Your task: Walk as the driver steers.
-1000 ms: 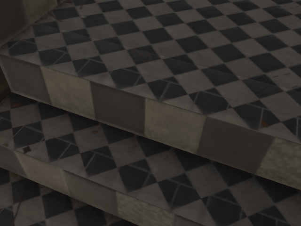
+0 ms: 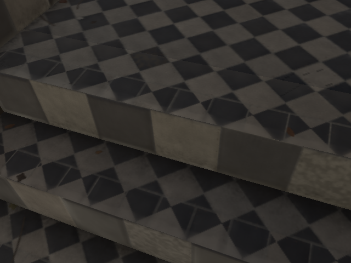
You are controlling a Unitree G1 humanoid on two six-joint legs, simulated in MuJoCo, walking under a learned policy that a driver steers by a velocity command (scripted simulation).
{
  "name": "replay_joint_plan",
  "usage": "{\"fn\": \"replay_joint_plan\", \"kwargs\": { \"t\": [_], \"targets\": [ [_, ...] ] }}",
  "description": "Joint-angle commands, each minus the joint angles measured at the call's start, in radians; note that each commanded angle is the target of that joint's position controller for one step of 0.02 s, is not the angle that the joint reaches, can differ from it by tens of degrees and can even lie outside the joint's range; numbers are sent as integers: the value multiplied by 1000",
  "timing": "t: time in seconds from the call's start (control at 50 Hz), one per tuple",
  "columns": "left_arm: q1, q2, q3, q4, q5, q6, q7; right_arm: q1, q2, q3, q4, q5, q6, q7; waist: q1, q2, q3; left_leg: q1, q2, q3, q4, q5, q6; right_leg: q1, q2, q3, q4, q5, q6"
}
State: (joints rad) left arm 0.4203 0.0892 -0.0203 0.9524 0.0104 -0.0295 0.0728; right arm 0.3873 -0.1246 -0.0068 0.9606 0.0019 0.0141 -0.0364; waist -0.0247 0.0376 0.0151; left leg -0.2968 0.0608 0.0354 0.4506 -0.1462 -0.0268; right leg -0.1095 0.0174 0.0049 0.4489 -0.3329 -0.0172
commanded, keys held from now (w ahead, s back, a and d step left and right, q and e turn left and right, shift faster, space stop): no key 0.24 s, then w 0.76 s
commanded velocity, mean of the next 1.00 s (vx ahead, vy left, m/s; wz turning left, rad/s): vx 0.27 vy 0.00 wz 0.00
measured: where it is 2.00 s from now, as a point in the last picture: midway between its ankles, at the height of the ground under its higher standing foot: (113, 246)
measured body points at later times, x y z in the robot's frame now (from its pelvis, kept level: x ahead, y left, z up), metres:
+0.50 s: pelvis +0.06 +0.02 +0.00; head +0.06 +0.03 +0.45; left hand +0.01 +0.26 -0.16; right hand +0.10 -0.21 -0.14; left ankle +0.05 +0.13 -0.70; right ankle -0.06 -0.11 -0.74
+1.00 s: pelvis +0.18 +0.08 +0.04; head +0.24 +0.10 +0.49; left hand +0.54 +0.12 +0.03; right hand +0.00 -0.09 -0.07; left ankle +0.09 +0.16 -0.72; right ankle +0.22 +0.00 -0.51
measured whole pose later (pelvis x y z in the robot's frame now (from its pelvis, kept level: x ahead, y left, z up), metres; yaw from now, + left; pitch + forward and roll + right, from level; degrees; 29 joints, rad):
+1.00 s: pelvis +0.18 +0.08 +0.04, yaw -3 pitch +7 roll -5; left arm -0.32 0.04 -0.10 0.56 -0.02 -0.02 0.02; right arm 0.59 -0.07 0.00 1.14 0.02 -0.11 -0.07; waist -0.14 0.04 0.02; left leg -0.04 0.06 0.06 0.06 0.03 0.06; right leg -1.00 0.09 -0.18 1.56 -0.68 -0.15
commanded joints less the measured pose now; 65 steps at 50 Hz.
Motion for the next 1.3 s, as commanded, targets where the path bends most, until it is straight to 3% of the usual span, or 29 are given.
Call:
{"fn": "replay_joint_plan", "kwargs": {
  "t": [0.02,0.28,0.4,0.48,0.52,0.56,0.58,0.6,0.62,0.64,0.66,0.7,0.74,0.76,0.78,0.84,0.88,0.92,0.96,0.98,1.0,1.02,1.04,1.06,1.08,1.12,1.16,1.18,1.3],
  "targets": [
    [77,70,12,-25,0,-11,-1,66,-40,-3,-32,0,-10,0,2,-43,82,10,78,-64,-64,-28,74,-105,-131,96,-110,182,-66],
    [78,80,18,-21,-4,-13,1,62,-47,-3,-42,-4,-9,-4,8,-45,57,15,63,-49,-50,-70,78,-84,-121,91,-114,130,-76],
    [123,226,67,12,-6,-1,-13,-98,-38,-5,-127,-27,-36,22,94,-206,144,-342,9,76,313,-175,138,-41,-303,374,-305,-344,-263],
    [64,223,80,46,20,-32,-7,-151,-100,-28,-203,-27,-76,49,71,-194,146,-525,68,26,551,-293,127,82,-319,299,-288,31,-301],
    [-75,206,72,20,14,-36,-13,-36,-80,-27,-187,0,-88,46,-37,-122,84,-241,32,50,328,-262,137,-29,-252,142,-191,424,-252],
    [-113,195,66,34,-30,-57,-39,253,-97,-45,-89,-6,-86,22,-194,-23,-59,219,-88,105,55,32,151,-150,-155,21,200,964,-222],
    [-68,187,60,28,-39,-71,-61,363,-187,-64,-49,-16,-66,-2,-177,134,-143,470,79,-159,-55,-35,138,-370,-110,11,408,508,-156],
    [-152,120,43,-17,-24,-100,-77,423,-225,-72,-24,-26,-57,-4,-176,262,-99,479,216,-270,-143,479,144,-451,1,-43,715,75,-110],
    [-3,103,50,-12,-42,-85,-75,369,-283,-77,-32,-56,-44,-7,-115,358,-239,509,356,-552,-257,534,306,-556,73,-20,1187,-13,-65],
    [-104,112,53,-53,-20,-79,-69,240,-239,-71,-49,-63,-45,3,-85,144,-144,411,341,-501,-276,182,334,-689,13,14,1477,23,-73],
    [-269,81,48,-153,-2,-74,-62,145,-201,-61,-41,-64,-56,10,-61,83,-42,358,290,-405,-267,18,320,-864,-4,-17,1710,27,-95],
    [-460,3,12,-310,12,-65,-38,165,-140,-38,24,-68,-93,27,-45,14,37,382,270,-272,-214,182,271,-1185,-10,13,2065,-60,-150],
    [-485,-32,-11,-379,10,-52,-45,199,-94,-19,75,-56,-105,32,-12,16,40,362,262,-222,-230,-32,221,-1344,-19,37,2214,-151,-187],
    [-538,-31,-23,-380,28,-59,-54,291,-26,3,107,-46,-110,22,-71,-22,42,448,197,-242,-182,58,205,-1428,2,6,2221,-145,-191],
    [-637,-18,-30,-404,72,-75,-59,470,19,14,166,-38,-113,-8,-150,-13,5,684,132,-307,-79,507,216,-1549,12,-75,2178,-182,-154],
    [-567,-23,-47,-421,48,-30,-106,333,-113,-17,123,-35,-135,-49,-18,-34,-132,536,166,-256,-221,531,188,-1232,-24,-118,1777,-155,-105],
    [-678,-33,-63,-467,46,6,-104,297,-107,-14,138,-19,-143,-49,-19,17,-77,380,160,-200,-364,459,195,-1111,-39,-173,1589,-107,-100],
    [-725,-53,-83,-495,43,22,-82,253,-89,-19,150,-11,-148,-56,2,77,-34,324,179,-148,-422,756,198,-972,-39,-134,1409,-185,-122],
    [-644,-8,-85,-421,-30,34,-36,217,-118,-21,107,37,-142,-58,37,62,-145,203,147,-35,-296,1779,184,-494,124,-171,974,-499,-130],
    [-709,-43,-89,-431,-65,4,-38,438,-93,-18,160,28,-146,-40,-75,139,-232,243,145,-89,-178,2214,133,-363,153,-243,856,-454,-131],
    [-535,-15,-57,-389,-81,-5,-34,470,-148,-34,180,28,-148,-26,14,215,-379,197,163,-93,26,2209,108,-161,119,-137,828,-319,-175],
    [-286,52,-25,-333,-60,18,-18,375,-283,-77,132,42,-168,4,131,239,-527,235,171,-77,171,1919,158,-75,118,-50,726,-349,-168],
    [-93,150,13,-229,-18,38,-20,267,-335,-100,65,46,-202,35,195,76,-607,96,142,-101,396,1544,223,100,70,90,633,-401,-180],
    [-128,231,55,-167,2,70,-13,86,-206,-87,-11,20,-209,80,190,-272,-495,-276,-105,-90,853,328,175,89,-157,555,271,-481,-309],
    [-247,246,87,-177,37,87,-4,-108,-113,-88,-99,-42,-187,79,194,-178,-355,-513,-206,-303,1477,161,152,-132,-263,768,56,-512,-333],
    [-405,181,84,-93,14,42,-17,-209,74,-24,-273,-54,-134,38,15,-77,36,-819,-191,-292,1729,119,161,-454,-267,564,48,-509,-220],
    [-327,-3,40,33,27,-3,-36,26,90,2,-236,-53,-108,32,-124,18,88,-805,-161,-284,1621,74,167,-531,-212,381,11,-393,-128],
    [-299,-34,32,61,29,-21,-37,64,88,6,-211,-40,-96,37,-137,12,95,-800,-157,-272,1599,113,154,-549,-208,307,1,-314,-134],
    [-191,125,55,94,-20,-99,-37,-97,-9,2,-284,-2,-56,31,-119,-86,59,-756,-26,-81,1343,216,118,-523,-226,145,-142,-251,-212]
  ]
}}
